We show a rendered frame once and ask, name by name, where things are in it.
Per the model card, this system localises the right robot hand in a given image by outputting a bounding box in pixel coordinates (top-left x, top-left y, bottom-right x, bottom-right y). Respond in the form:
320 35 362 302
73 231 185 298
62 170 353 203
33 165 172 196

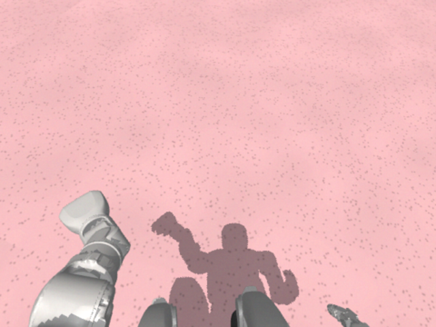
327 304 370 327

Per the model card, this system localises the left robot hand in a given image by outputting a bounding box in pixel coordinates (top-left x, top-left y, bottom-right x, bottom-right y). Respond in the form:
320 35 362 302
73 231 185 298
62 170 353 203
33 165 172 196
59 191 110 234

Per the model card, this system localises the left robot arm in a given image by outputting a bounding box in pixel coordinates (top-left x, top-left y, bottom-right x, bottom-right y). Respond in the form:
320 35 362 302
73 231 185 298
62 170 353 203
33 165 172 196
29 214 131 327

